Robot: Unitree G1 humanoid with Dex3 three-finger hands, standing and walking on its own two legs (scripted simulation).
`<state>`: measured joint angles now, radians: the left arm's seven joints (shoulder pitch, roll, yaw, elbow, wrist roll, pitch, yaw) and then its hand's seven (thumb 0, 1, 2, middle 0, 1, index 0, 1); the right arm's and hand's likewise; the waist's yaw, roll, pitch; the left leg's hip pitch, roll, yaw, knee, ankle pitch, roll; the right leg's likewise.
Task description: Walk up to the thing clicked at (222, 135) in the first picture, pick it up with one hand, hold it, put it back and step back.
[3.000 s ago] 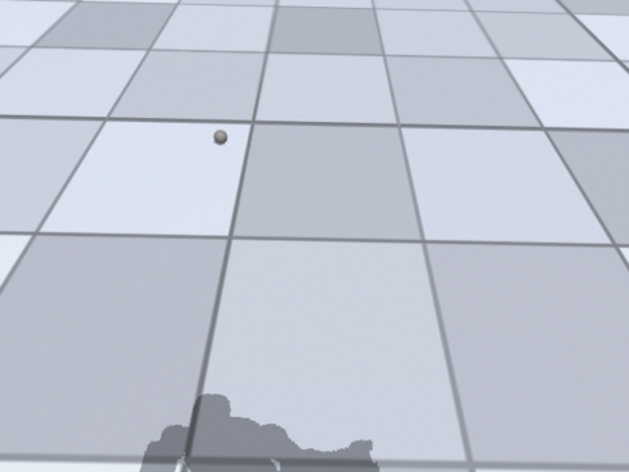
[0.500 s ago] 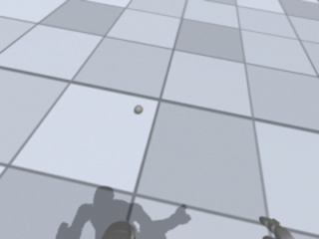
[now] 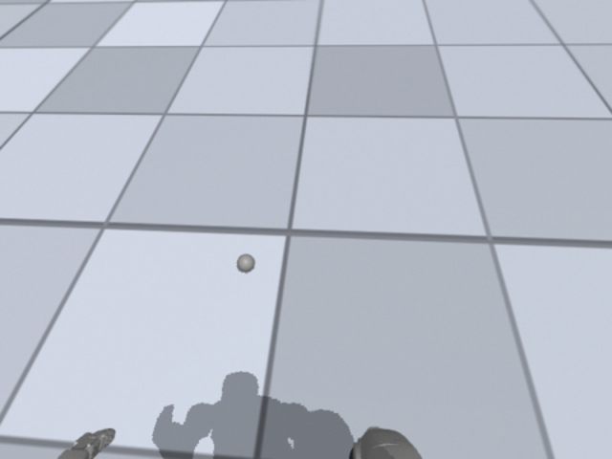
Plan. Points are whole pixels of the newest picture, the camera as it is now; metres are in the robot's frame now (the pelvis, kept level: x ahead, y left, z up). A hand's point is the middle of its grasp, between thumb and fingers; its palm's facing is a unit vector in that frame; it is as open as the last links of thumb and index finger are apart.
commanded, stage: walk up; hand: left
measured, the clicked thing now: (245, 262) +0.86 +0.24 -0.72
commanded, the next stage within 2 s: none
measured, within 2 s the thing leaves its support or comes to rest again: neither
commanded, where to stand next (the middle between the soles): +0.51 +0.00 m, yaw +2 degrees
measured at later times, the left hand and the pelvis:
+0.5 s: hand (129, 437) +0.18 +0.27 -0.14, palm faces +0.05 -0.93 -0.36, open 7.4 cm; pelvis +0.18 +0.00 +0.01, yaw +4 degrees
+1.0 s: hand (154, 309) +0.37 +0.27 -0.11, palm faces -0.02 -0.91 -0.42, open 7.4 cm; pelvis +0.33 -0.02 +0.01, yaw +1 degrees
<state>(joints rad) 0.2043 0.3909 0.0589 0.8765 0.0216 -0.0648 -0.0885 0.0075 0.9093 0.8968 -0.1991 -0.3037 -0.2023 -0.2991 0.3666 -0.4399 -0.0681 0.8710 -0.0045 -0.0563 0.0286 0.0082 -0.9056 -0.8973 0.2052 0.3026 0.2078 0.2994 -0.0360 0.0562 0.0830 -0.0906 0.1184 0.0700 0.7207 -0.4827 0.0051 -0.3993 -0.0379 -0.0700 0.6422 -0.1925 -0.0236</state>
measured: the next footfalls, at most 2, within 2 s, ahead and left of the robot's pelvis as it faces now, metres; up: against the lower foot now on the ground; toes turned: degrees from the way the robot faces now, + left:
left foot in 0.50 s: +0.33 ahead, +0.13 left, +0.00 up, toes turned +6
right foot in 0.98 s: +0.46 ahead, -0.13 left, +0.00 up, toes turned +0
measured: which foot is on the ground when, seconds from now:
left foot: up 0.00-0.48, down 0.50-1.00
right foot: down 0.00-0.52, up 0.54-0.96, down 0.98-1.00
